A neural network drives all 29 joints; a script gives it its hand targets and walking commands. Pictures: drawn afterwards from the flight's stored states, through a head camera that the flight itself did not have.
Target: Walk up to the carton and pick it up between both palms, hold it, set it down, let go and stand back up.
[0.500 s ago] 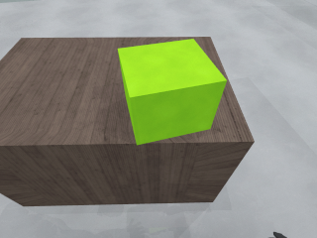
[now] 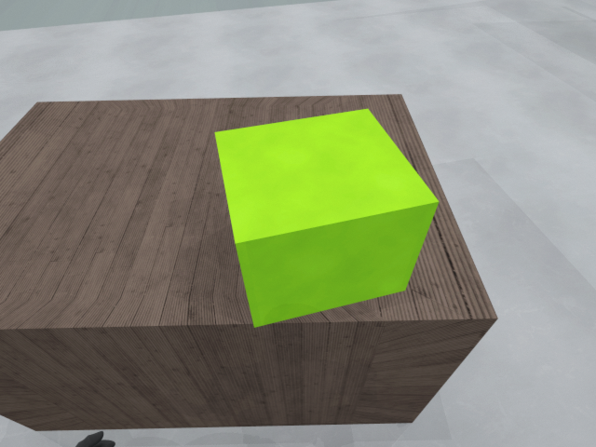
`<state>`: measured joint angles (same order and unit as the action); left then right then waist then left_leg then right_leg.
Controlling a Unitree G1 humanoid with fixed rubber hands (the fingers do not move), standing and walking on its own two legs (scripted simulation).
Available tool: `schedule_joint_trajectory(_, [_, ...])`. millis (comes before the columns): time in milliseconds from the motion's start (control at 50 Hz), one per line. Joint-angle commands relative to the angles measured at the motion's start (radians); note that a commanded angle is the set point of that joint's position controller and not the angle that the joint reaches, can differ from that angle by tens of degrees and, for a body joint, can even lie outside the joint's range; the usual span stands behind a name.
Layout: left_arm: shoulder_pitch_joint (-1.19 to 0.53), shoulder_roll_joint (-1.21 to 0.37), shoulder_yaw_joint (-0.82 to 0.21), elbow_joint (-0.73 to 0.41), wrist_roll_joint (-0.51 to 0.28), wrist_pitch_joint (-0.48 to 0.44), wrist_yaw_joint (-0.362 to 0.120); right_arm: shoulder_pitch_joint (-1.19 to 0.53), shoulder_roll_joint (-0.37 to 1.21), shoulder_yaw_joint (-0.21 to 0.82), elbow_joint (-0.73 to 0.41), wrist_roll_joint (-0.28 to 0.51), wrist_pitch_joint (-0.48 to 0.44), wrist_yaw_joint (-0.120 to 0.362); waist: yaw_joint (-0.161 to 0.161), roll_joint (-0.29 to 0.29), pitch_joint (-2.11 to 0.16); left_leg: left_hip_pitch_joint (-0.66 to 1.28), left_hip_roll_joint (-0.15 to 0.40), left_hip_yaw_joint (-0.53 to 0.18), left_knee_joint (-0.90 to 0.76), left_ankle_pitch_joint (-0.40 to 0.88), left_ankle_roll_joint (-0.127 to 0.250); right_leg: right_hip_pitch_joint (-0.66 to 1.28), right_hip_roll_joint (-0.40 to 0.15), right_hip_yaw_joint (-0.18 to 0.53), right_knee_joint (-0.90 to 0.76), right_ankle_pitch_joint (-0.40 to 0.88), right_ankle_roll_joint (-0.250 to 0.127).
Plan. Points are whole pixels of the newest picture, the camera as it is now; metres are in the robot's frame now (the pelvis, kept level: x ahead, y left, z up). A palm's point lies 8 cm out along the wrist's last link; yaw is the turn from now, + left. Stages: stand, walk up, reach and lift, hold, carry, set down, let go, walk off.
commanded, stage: walk up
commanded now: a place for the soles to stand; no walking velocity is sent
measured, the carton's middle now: (313, 214) +0.49 -0.02 +0.02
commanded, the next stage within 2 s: reach and lift in 1.56 s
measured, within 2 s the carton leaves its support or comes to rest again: neither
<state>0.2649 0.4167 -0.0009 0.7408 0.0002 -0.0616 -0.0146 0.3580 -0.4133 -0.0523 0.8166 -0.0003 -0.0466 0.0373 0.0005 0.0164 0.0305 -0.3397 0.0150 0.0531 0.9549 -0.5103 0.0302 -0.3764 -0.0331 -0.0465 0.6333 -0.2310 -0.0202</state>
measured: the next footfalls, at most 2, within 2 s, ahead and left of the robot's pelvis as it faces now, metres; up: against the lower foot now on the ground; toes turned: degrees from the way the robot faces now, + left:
left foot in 0.14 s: +0.09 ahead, +0.13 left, +0.00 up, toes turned +3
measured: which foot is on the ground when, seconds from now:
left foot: up 0.00-0.12, down 0.14-1.00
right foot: down 0.00-1.00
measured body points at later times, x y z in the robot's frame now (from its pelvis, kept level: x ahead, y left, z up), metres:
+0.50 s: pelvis +0.03 +0.01 +0.00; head +0.05 +0.02 +0.45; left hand +0.15 +0.32 -0.10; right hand +0.14 -0.30 -0.10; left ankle +0.05 +0.13 -0.72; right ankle +0.06 -0.12 -0.72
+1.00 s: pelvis +0.03 +0.01 +0.01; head +0.05 +0.01 +0.45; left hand +0.14 +0.32 -0.09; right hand +0.14 -0.31 -0.09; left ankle +0.05 +0.13 -0.72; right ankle +0.06 -0.12 -0.72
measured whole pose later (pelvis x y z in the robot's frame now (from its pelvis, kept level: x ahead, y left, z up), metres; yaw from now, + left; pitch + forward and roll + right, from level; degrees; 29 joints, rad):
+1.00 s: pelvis +0.03 +0.01 +0.01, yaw +0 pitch +1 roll +0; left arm 0.23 0.41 0.00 0.75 0.00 -0.02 -0.01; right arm 0.20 -0.41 -0.01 0.83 0.00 -0.05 0.02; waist 0.00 0.00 0.03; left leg -0.33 0.03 0.05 0.60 -0.28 0.00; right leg -0.35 -0.03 -0.02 0.59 -0.26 0.00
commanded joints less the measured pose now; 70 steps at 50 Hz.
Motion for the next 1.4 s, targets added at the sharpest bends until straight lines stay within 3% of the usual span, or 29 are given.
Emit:
schedule_joint_trajectory(0, [0.009, 0.255, 0.102, -0.011, 0.029, -0.010, 0.015, 0.047, -0.170, -0.051, -0.039, -0.010, -0.009, -0.016, 0.006, -0.210, 0.068, -0.157, 0.044, -0.025, -0.059, 0.014, -0.004, 0.035, -0.217, 0.260, -0.330, -0.173, -0.213])
schedule_joint_trajectory(40, [-0.017, 0.242, 0.096, -0.025, 0.029, 0.000, 0.011, 0.059, -0.155, -0.052, -0.024, -0.009, -0.009, -0.019, -0.001, -0.218, 0.001, -0.047, 0.028, -0.005, -0.177, 0.058, -0.007, 0.010, -0.206, 0.230, -0.281, -0.116, -0.198])
schedule_joint_trajectory(60, [-0.058, 0.238, 0.091, -0.032, 0.025, 0.009, 0.009, 0.074, -0.149, -0.052, -0.009, -0.011, -0.012, -0.024, -0.020, -0.210, -0.020, 0.044, 0.015, 0.010, -0.268, 0.153, -0.003, -0.038, -0.190, 0.202, -0.237, -0.141, -0.179])
schedule_joint_trajectory(80, [-0.086, 0.219, 0.083, -0.039, 0.018, 0.020, 0.007, 0.085, -0.148, -0.056, 0.004, -0.016, -0.018, -0.030, -0.042, -0.189, -0.038, 0.133, 0.002, 0.014, -0.366, 0.244, 0.002, -0.089, -0.174, 0.178, -0.177, -0.189, -0.147])
schedule_joint_trajectory(100, [-0.104, 0.176, 0.070, -0.046, 0.009, 0.030, 0.005, 0.081, -0.170, -0.059, 0.008, -0.029, -0.023, -0.036, -0.051, -0.135, -0.019, 0.154, 0.006, -0.025, -0.448, 0.244, 0.008, -0.129, -0.137, 0.151, -0.109, -0.250, -0.104])
schedule_joint_trajectory(120, [-0.087, 0.119, 0.057, -0.050, -0.001, 0.036, 0.004, 0.070, -0.215, -0.064, 0.002, -0.043, -0.028, -0.041, -0.032, -0.003, -0.017, 0.158, 0.131, -0.230, -0.540, 0.143, 0.040, -0.182, -0.072, 0.100, -0.003, -0.288, -0.067])
schedule_joint_trajectory(140, [-0.060, 0.108, 0.054, -0.036, -0.009, 0.047, 0.004, -0.017, -0.266, -0.070, -0.035, -0.036, -0.033, -0.044, -0.008, 0.081, 0.012, 0.035, 0.281, -0.482, -0.701, -0.163, 0.098, -0.151, 0.002, 0.052, 0.097, -0.264, -0.016])
schedule_joint_trajectory(160, [-0.045, 0.164, 0.070, -0.002, -0.003, 0.055, 0.006, -0.094, -0.273, -0.065, -0.046, -0.031, -0.033, -0.044, 0.002, 0.054, 0.069, -0.094, 0.324, -0.488, -0.727, -0.238, 0.149, -0.070, -0.022, 0.080, 0.177, -0.248, -0.004])
schedule_joint_trajectory(180, [-0.029, 0.163, 0.067, 0.011, -0.005, 0.052, 0.003, -0.135, -0.246, -0.051, -0.052, -0.030, -0.034, -0.047, 0.020, 0.016, 0.073, -0.101, 0.292, -0.424, -0.691, -0.126, 0.144, -0.030, -0.022, 0.087, 0.140, -0.212, -0.008])
schedule_joint_trajectory(220, [0.001, 0.131, 0.055, 0.028, -0.001, 0.034, 0.001, -0.143, -0.221, -0.034, -0.045, -0.023, -0.035, -0.043, 0.026, 0.027, -0.017, 0.004, 0.201, -0.242, -0.545, 0.282, 0.085, 0.075, -0.007, 0.059, -0.050, -0.130, -0.012])
schedule_joint_trajectory(260, [-0.024, 0.169, 0.062, 0.021, 0.006, 0.011, 0.011, -0.105, -0.184, -0.025, -0.039, -0.014, -0.034, -0.039, 0.003, -0.005, -0.125, 0.061, 0.161, -0.138, -0.407, 0.575, 0.038, 0.186, -0.057, 0.104, -0.092, 0.177, -0.023])
schedule_joint_trajectory(280, [-0.038, 0.183, 0.062, 0.019, 0.002, 0.007, 0.015, -0.099, -0.173, -0.020, -0.038, -0.008, -0.033, -0.039, -0.007, -0.019, -0.149, 0.073, 0.139, -0.121, -0.393, 0.548, 0.024, 0.192, -0.087, 0.140, -0.086, 0.262, -0.037])
schedule_joint_trajectory(320, [-0.067, 0.179, 0.055, 0.014, -0.001, 0.003, 0.014, -0.101, -0.176, -0.018, -0.029, -0.002, -0.030, -0.045, -0.019, -0.045, -0.152, 0.106, 0.116, -0.116, -0.407, 0.477, 0.021, 0.155, -0.097, 0.142, -0.054, 0.316, -0.051])
schedule_joint_trajectory(380, [-0.067, 0.167, 0.050, 0.026, -0.001, 0.013, 0.017, -0.144, -0.190, -0.015, -0.013, -0.006, -0.026, -0.046, -0.006, -0.042, -0.129, 0.073, 0.138, -0.140, -0.436, 0.418, 0.033, 0.149, -0.083, 0.122, -0.067, 0.206, -0.043])
schedule_joint_trajectory(540, [-0.085, 0.167, 0.048, 0.041, 0.004, 0.011, 0.013, -0.204, -0.183, -0.005, 0.003, -0.010, -0.020, -0.037, -0.005, -0.053, -0.122, 0.081, 0.131, -0.131, -0.464, 0.321, 0.026, 0.118, -0.088, 0.146, -0.123, 0.106, -0.038])
schedule_joint_trajectory(840, [-0.094, 0.165, 0.048, 0.040, 0.009, 0.005, 0.006, -0.218, -0.177, -0.002, 0.013, -0.018, -0.019, -0.028, -0.002, -0.060, -0.132, 0.094, 0.123, -0.130, -0.496, 0.252, 0.022, 0.111, -0.093, 0.160, -0.172, 0.025, -0.034])
schedule_joint_trajectory(860, [-0.083, 0.176, 0.051, 0.028, 0.016, 0.003, 0.004, -0.197, -0.184, -0.008, 0.009, -0.025, -0.021, -0.025, -0.005, -0.063, -0.151, 0.084, 0.114, -0.124, -0.503, 0.151, 0.029, 0.122, -0.087, 0.161, -0.181, -0.094, -0.038])
schedule_joint_trajectory(900, [-0.085, 0.178, 0.054, 0.026, 0.019, 0.004, 0.001, -0.204, -0.189, -0.011, 0.006, -0.027, -0.021, -0.023, -0.005, -0.070, -0.107, 0.067, 0.103, -0.127, -0.510, 0.074, 0.028, 0.072, -0.090, 0.181, -0.214, -0.222, -0.044])
schedule_joint_trajectory(960, [-0.082, 0.173, 0.052, 0.025, 0.020, 0.001, -0.001, -0.195, -0.191, -0.012, 0.007, -0.030, -0.025, -0.022, -0.003, -0.055, -0.110, 0.076, 0.105, -0.138, -0.516, 0.099, 0.028, 0.069, -0.089, 0.177, -0.212, -0.196, -0.042])
schedule_joint_trajectory(1120, [-0.063, 0.173, 0.052, 0.024, 0.010, -0.006, 0.008, -0.179, -0.189, -0.010, 0.006, -0.022, -0.030, -0.029, -0.007, -0.050, -0.210, 0.134, 0.120, -0.116, -0.456, 0.387, 0.022, 0.172, -0.085, 0.132, -0.119, 0.153, -0.038])
schedule_joint_trajectory(1240, [-0.060, 0.172, 0.053, 0.027, 0.010, -0.002, 0.013, -0.189, -0.187, -0.009, 0.004, -0.020, -0.026, -0.031, -0.006, -0.053, -0.209, 0.130, 0.121, -0.110, -0.449, 0.378, 0.022, 0.167, -0.093, 0.132, -0.115, 0.150, -0.040])
schedule_joint_trajectory(1380, [-0.070, 0.168, 0.052, 0.026, 0.014, -0.001, 0.010, -0.194, -0.186, -0.008, 0.003, -0.025, -0.024, -0.028, -0.005, -0.049, -0.179, 0.104, 0.122, -0.121, -0.473, 0.287, 0.027, 0.140, -0.091, 0.139, -0.143, 0.042, -0.041])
